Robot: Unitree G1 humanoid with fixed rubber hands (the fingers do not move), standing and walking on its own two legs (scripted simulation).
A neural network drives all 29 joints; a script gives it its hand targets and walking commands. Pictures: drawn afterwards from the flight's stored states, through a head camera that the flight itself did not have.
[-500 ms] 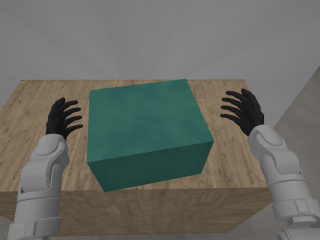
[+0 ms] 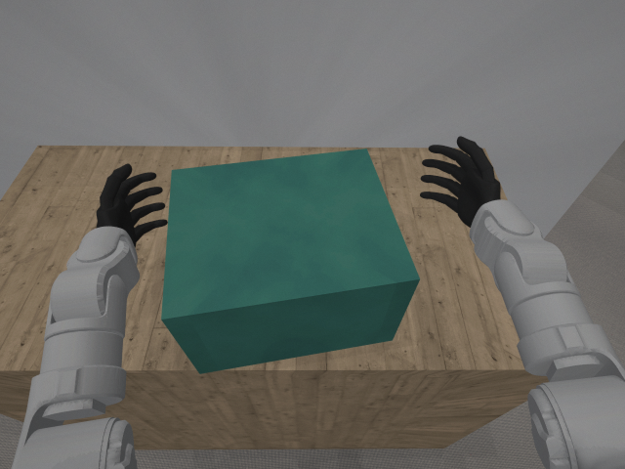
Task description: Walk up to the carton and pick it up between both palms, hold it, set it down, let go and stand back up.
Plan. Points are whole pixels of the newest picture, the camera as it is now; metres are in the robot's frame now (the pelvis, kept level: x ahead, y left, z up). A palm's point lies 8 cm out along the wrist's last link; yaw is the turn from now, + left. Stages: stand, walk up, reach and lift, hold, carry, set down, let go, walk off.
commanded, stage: reach and lift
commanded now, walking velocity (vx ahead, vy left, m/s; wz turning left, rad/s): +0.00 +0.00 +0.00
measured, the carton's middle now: (285, 258) +0.41 +0.06 +0.01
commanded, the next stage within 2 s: none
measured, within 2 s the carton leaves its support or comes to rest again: neither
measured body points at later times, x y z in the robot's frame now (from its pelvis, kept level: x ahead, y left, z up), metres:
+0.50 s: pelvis -0.01 -0.01 -0.01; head +0.05 -0.01 +0.44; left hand +0.38 +0.26 +0.03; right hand +0.42 -0.19 +0.06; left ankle +0.02 +0.10 -0.74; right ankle +0.02 -0.12 -0.74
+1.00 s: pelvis -0.01 -0.02 -0.01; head +0.06 -0.02 +0.43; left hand +0.38 +0.25 +0.03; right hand +0.43 -0.17 +0.05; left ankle +0.02 +0.10 -0.74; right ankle +0.02 -0.12 -0.74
